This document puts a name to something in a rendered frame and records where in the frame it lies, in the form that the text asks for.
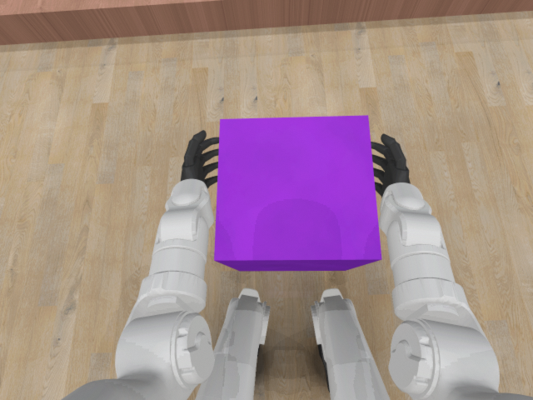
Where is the right robot upper arm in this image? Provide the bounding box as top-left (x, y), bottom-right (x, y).
top-left (388, 318), bottom-right (533, 400)

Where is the left robot forearm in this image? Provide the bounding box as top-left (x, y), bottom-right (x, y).
top-left (115, 179), bottom-right (214, 372)

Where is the left robot shin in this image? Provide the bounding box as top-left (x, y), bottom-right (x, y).
top-left (227, 288), bottom-right (261, 311)

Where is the left robot upper arm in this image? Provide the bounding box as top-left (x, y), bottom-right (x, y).
top-left (61, 310), bottom-right (215, 400)

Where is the right robot hand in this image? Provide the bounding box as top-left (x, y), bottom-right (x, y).
top-left (371, 134), bottom-right (411, 198)

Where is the right robot forearm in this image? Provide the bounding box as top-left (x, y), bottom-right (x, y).
top-left (378, 182), bottom-right (500, 387)

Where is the left robot thigh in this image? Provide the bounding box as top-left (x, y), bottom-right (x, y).
top-left (195, 295), bottom-right (271, 400)

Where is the carton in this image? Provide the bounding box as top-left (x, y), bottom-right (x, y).
top-left (214, 115), bottom-right (382, 271)

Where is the left robot hand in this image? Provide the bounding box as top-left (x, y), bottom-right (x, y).
top-left (181, 130), bottom-right (219, 189)

